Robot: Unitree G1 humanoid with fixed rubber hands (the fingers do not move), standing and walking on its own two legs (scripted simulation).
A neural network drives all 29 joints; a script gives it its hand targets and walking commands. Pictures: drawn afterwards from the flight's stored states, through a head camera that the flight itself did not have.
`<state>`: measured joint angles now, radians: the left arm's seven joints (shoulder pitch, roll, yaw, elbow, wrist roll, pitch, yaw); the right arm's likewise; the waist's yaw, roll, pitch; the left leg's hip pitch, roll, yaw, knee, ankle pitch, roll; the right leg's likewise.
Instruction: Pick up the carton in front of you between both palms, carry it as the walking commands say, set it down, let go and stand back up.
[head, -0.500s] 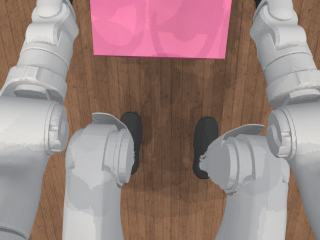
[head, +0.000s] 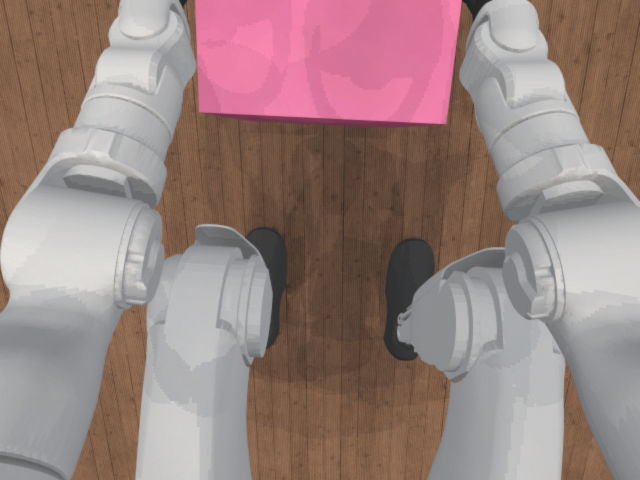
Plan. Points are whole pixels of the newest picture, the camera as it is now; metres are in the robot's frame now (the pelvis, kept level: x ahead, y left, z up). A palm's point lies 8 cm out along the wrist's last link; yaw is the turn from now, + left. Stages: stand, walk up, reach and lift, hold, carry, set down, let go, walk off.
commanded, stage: reach and lift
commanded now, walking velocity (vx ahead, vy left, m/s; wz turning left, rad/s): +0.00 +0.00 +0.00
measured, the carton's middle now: (327, 27) +0.53 +0.05 -0.25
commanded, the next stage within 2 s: none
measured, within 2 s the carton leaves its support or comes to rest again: leaves its support in 0.26 s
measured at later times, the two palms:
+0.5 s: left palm out of the picture +0.50 +0.21 -0.06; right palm out of the picture +0.53 -0.09 -0.05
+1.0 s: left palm out of the picture +0.46 +0.20 +0.10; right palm out of the picture +0.49 -0.10 +0.10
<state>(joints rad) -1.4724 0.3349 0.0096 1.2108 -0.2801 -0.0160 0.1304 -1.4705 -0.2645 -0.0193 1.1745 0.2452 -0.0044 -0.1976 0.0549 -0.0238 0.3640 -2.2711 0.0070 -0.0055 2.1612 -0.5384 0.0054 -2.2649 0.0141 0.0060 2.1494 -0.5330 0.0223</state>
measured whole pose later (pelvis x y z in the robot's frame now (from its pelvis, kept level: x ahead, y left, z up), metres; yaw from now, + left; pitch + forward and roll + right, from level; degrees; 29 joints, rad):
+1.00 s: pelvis +0.02 -0.02 +0.15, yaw +3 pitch +40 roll +0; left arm -0.89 0.01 0.42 0.62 0.18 0.38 0.01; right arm -0.90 0.06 -0.43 0.62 -0.17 0.36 -0.10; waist 0.04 -0.04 -0.20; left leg -1.88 -0.04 -0.05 1.66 -0.48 -0.03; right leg -1.87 0.08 0.04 1.68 -0.52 0.02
